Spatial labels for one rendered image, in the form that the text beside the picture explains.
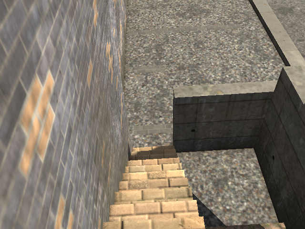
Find stairs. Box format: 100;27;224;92
102;145;206;229

